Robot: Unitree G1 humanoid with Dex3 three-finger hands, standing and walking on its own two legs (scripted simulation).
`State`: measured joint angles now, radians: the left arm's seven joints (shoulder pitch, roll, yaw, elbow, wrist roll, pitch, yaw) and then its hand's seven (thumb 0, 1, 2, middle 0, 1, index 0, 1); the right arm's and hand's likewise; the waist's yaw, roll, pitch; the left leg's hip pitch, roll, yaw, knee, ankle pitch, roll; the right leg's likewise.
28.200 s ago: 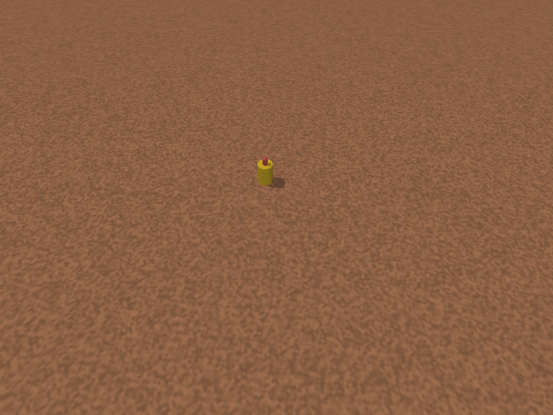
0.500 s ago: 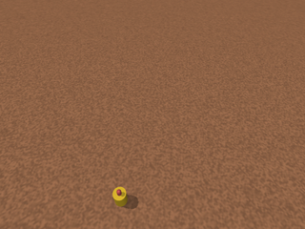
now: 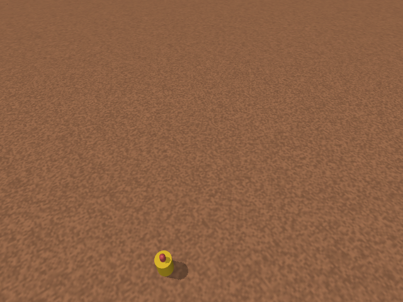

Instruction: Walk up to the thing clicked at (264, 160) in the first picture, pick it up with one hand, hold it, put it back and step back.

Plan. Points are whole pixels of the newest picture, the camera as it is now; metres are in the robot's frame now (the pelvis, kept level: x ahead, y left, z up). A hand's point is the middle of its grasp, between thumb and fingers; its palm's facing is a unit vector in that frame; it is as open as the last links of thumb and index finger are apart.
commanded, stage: stand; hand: left
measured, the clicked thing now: (163, 262) +0.43 +0.20 -0.70
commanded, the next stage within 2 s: step back in 1.32 s
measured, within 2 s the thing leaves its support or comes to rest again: neither
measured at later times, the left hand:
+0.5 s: hand out of the picture +0.07 +0.24 -0.16, palm faces -0.03 -0.94 -0.34, open 7.3 cm
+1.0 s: hand out of the picture +0.10 +0.25 -0.15, palm faces -0.03 -0.94 -0.35, open 7.3 cm
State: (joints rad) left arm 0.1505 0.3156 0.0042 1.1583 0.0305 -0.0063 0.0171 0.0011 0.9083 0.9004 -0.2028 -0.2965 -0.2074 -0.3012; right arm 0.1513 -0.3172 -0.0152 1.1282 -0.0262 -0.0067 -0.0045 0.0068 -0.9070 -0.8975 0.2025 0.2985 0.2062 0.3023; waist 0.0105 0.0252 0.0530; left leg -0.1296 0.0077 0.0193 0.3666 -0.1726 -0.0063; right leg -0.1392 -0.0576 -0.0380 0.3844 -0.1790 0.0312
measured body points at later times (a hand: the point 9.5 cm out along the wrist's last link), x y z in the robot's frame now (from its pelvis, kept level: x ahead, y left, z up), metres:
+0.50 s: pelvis +0.01 +0.00 +0.00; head +0.01 -0.01 +0.45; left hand +0.07 +0.29 -0.13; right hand +0.06 -0.30 -0.14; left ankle +0.02 +0.12 -0.75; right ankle +0.02 -0.14 -0.75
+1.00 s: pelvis +0.02 +0.00 +0.00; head +0.03 -0.01 +0.45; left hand +0.10 +0.30 -0.13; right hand +0.09 -0.30 -0.13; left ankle +0.02 +0.12 -0.75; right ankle +0.02 -0.14 -0.75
